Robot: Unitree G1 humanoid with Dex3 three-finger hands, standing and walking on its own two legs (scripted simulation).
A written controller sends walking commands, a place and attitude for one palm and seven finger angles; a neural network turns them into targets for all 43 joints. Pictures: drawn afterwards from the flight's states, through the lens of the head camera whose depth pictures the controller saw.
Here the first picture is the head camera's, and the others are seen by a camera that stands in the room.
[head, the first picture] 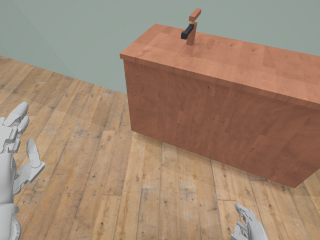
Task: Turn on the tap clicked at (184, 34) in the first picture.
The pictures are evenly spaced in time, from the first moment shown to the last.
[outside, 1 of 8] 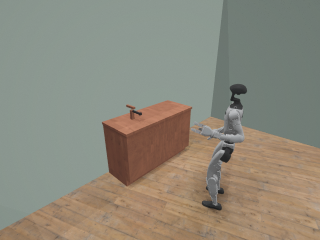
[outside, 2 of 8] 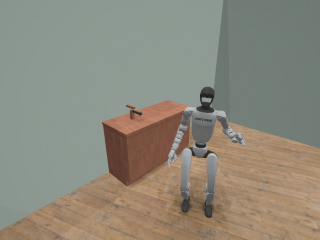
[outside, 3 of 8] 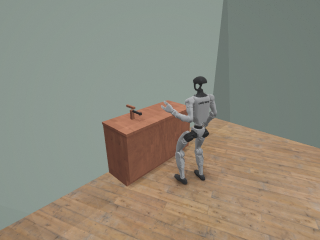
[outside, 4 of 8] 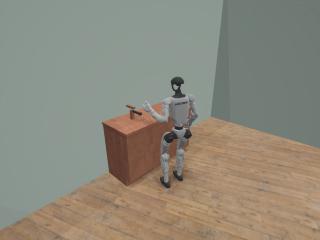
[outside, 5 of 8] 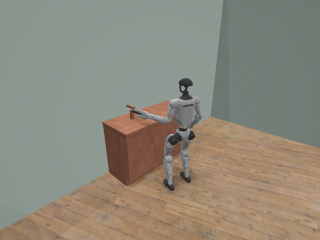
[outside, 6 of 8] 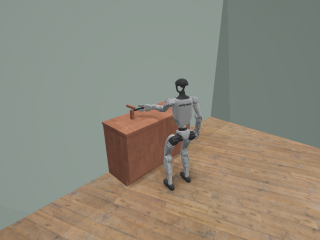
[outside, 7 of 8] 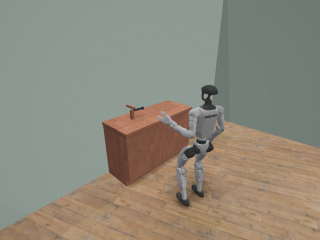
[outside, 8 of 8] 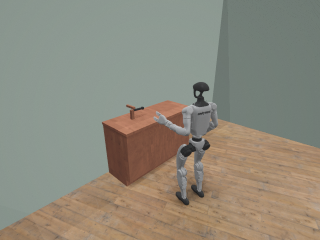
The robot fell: no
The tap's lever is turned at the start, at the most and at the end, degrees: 0 81 81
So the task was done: yes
